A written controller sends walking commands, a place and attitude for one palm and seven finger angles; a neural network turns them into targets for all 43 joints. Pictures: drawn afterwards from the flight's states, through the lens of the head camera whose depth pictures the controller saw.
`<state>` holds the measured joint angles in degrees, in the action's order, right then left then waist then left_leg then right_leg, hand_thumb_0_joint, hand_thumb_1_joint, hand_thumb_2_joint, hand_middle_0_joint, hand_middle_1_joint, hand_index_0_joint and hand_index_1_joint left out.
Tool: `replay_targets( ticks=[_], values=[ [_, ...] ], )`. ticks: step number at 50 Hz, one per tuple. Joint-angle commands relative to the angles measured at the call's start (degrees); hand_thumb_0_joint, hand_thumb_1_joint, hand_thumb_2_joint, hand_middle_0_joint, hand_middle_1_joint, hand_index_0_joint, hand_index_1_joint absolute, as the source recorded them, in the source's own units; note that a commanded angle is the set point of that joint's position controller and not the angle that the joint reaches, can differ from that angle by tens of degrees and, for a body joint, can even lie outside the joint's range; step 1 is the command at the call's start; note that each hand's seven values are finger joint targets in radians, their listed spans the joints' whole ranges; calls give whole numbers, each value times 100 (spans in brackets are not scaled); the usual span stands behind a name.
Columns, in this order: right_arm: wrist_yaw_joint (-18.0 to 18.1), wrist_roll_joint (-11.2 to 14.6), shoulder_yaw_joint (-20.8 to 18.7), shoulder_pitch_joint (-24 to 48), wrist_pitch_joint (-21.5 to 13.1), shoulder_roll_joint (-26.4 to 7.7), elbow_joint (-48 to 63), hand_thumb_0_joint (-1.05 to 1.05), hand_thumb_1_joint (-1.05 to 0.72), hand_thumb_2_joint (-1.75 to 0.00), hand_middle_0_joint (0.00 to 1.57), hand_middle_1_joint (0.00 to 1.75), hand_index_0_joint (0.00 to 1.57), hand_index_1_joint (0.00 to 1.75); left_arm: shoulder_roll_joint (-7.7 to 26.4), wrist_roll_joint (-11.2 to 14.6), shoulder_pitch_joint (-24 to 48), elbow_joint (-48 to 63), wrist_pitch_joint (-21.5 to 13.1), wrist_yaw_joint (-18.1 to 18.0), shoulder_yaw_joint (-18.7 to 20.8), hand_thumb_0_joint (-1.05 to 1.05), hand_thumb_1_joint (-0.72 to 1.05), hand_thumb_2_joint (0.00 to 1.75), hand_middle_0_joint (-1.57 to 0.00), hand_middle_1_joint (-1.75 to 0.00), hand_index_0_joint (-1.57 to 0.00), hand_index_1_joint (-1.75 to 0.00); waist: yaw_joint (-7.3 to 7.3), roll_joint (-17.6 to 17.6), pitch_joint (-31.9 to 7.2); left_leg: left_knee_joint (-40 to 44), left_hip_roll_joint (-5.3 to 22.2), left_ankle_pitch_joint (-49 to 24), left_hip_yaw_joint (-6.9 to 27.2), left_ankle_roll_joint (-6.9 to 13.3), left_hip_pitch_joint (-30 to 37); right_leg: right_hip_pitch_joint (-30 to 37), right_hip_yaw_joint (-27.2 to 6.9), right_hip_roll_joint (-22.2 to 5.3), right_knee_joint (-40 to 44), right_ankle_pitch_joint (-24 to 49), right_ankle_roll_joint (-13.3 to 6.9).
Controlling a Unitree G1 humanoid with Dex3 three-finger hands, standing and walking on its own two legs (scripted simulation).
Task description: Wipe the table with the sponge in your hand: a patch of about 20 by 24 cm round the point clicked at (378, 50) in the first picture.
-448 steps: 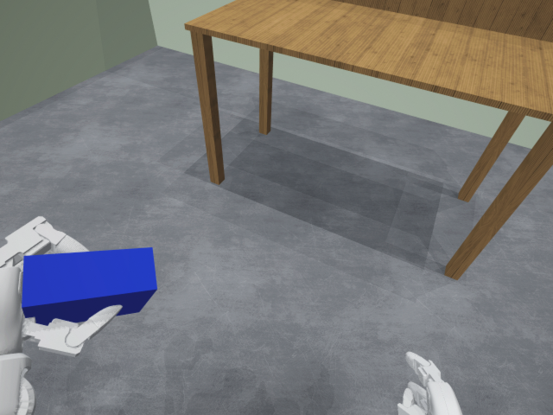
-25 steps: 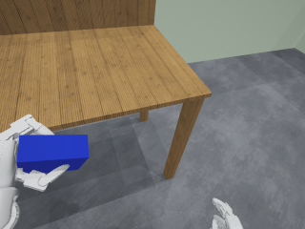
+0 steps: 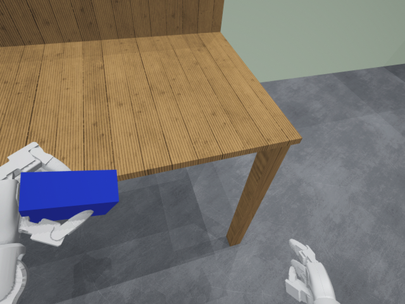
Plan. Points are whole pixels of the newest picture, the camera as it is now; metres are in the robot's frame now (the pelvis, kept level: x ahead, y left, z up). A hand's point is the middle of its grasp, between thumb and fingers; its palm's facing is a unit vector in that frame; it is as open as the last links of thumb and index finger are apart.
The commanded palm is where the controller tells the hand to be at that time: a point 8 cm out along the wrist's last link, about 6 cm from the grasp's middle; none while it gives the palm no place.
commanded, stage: come to a stop and stand still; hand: left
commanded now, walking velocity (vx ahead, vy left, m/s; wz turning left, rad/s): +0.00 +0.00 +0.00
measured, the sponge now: (83, 196) +0.24 +0.22 +0.14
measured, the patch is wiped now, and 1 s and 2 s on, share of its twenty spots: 0.00 0.00 0.00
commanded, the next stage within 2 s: look again from close up in 1.08 s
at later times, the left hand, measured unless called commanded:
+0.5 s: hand (64, 199) +0.22 +0.23 +0.16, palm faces +0.41 -0.85 -0.34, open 9.1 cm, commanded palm +0.16 +0.26 +0.17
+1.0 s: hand (50, 210) +0.20 +0.24 +0.15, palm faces +0.40 -0.85 -0.35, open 9.1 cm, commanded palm +0.15 +0.27 +0.17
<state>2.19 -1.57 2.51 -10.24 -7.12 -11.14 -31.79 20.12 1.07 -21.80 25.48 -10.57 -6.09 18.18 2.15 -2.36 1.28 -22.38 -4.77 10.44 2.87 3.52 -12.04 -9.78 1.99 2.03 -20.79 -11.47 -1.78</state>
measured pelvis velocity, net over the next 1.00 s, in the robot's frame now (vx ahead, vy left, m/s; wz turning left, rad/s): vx -0.01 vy -0.01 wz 0.01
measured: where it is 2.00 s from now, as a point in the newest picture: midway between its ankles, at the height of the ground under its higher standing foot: outside the picture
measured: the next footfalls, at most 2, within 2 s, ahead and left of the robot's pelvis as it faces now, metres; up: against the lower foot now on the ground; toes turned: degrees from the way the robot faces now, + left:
none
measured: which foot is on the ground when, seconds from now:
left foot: down 0.00-1.00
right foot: down 0.00-1.00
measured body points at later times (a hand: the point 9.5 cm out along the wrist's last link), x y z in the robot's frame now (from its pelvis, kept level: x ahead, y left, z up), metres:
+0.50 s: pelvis +0.01 -0.02 +0.00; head +0.01 -0.01 +0.45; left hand +0.19 +0.27 +0.17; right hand +0.19 -0.24 -0.08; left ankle +0.01 +0.07 -0.74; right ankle -0.01 -0.10 -0.74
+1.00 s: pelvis -0.01 -0.01 +0.00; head -0.01 +0.00 +0.45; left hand +0.17 +0.28 +0.17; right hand +0.16 -0.23 -0.08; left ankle +0.01 +0.07 -0.74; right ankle -0.01 -0.10 -0.74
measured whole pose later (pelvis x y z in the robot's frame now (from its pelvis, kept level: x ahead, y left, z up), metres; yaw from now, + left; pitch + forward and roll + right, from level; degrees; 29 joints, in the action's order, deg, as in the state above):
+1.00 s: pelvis -0.01 -0.01 +0.00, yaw +1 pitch +0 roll -1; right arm 3.4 -0.4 1.9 -13.0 -4.2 -12.0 -33.6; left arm 20.0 2.6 -25.3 24.5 -9.8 -7.0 18.2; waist 1.6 -0.4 -0.5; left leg -22.6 -4.1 9.9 3.6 2.9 -12.6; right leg -9.5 2.8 2.7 -19.5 -10.2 -2.3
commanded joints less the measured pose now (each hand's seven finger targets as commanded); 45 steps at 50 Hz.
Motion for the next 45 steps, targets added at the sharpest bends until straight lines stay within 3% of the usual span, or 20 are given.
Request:
replay_targets(
  ticks=[1,4,11,17,18,21,27,30,37,45],
  values=[
    [14,85,-343,340,-133,-762,835,0,-90,-90,20,30,20,30,1041,212,-61,1506,-433,-129,828,0,10,130,-120,-160,-120,-160,-34,773,-1443,-208,719,-2692,351,-540,323,893,-241,-431,-209,2043,-14],
    [12,142,-358,292,-31,-785,835,0,-90,-90,20,30,20,30,920,273,-350,1268,-350,-106,790,0,10,130,-120,-160,-120,-160,-72,640,-1348,-237,763,-2967,371,-607,297,803,-203,-441,-317,2139,-15],
    [92,179,-364,388,85,-810,844,0,-90,-90,20,30,20,30,945,299,-86,1186,-273,-131,733,0,10,130,-120,-160,-120,-160,-89,304,-1212,-276,783,-2333,367,-436,180,703,-348,-574,-226,2114,24],
    [152,156,-346,512,49,-804,818,0,-90,-90,20,30,20,30,1102,271,195,1404,-265,-213,768,0,10,130,-120,-160,-120,-160,-64,428,-1126,-278,727,-1624,362,-315,131,623,-540,-695,-23,1741,1],
    [149,159,-324,470,52,-766,813,0,-90,-90,20,30,20,30,943,274,190,1338,-264,-212,633,0,10,130,-120,-160,-120,-160,-78,415,-1059,-246,727,-1438,397,-302,34,650,-532,-734,15,1545,-10],
    [144,144,-335,442,59,-783,768,0,-90,-90,20,30,20,30,963,270,223,1215,-282,-229,655,0,10,130,-120,-160,-120,-160,-85,450,-802,-124,662,-949,403,-287,-91,446,-593,-701,253,952,0],
    [156,140,-346,474,76,-797,756,0,-90,-90,20,30,20,30,981,278,-18,1052,-253,-212,705,0,10,130,-120,-160,-120,-160,-73,536,-765,46,680,-708,391,-268,-74,347,-546,-604,356,695,45],
    [163,151,-332,410,98,-779,766,0,-90,-90,20,30,20,30,896,283,54,972,-245,-206,617,0,10,130,-120,-160,-120,-160,-88,357,-708,117,677,-581,422,-252,-211,425,-525,-593,415,599,68],
    [172,143,-340,463,46,-831,771,0,-90,-90,20,30,20,30,1033,249,269,1249,-256,-205,640,0,10,130,-120,-160,-120,-160,-90,607,-751,288,653,-419,420,-268,-100,360,-419,-499,442,353,93],
    [168,142,-345,360,8,-825,723,0,-90,-90,20,30,20,30,930,220,207,1144,-291,-211,579,0,10,130,-120,-160,-120,-160,-82,573,-670,545,716,0,590,-264,-385,540,-370,-415,378,157,91]
  ],
)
